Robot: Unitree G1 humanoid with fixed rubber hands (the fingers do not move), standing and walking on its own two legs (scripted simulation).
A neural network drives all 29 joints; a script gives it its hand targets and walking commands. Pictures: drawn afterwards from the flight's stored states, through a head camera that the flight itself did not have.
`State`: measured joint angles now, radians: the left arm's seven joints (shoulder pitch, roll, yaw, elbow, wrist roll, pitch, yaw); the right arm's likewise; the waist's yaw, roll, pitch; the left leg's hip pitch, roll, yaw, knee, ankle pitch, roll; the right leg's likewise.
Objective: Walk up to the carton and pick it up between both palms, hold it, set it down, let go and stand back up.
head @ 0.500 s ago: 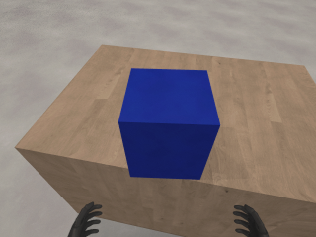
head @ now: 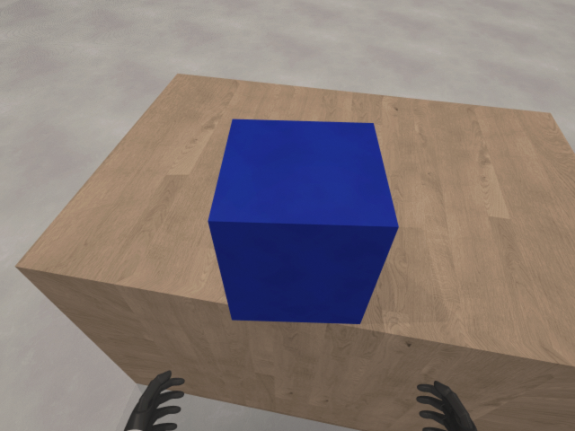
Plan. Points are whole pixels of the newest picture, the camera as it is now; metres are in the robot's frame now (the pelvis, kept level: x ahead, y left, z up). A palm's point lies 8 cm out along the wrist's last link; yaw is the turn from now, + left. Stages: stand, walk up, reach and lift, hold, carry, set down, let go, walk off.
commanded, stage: let go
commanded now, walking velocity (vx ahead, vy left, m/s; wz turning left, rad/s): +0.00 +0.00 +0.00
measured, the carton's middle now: (299, 226) +0.41 +0.01 +0.05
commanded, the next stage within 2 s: stand in 0.24 s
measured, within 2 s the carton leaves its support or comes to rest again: neither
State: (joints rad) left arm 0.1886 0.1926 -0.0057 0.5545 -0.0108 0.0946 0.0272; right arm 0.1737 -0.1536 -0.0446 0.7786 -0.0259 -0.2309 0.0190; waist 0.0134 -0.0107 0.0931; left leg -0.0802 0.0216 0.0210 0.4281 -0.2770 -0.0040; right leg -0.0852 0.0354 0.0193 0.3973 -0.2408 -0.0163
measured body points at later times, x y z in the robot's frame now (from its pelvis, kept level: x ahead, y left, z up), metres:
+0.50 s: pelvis +0.00 +0.00 -0.02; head +0.00 +0.02 +0.43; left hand +0.07 +0.26 -0.14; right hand +0.07 -0.22 -0.15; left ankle -0.02 +0.12 -0.74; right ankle -0.01 -0.11 -0.74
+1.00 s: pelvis -0.04 +0.00 -0.01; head -0.06 +0.00 +0.44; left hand -0.11 +0.21 -0.17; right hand +0.01 -0.22 -0.16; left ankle -0.02 +0.12 -0.74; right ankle -0.01 -0.11 -0.74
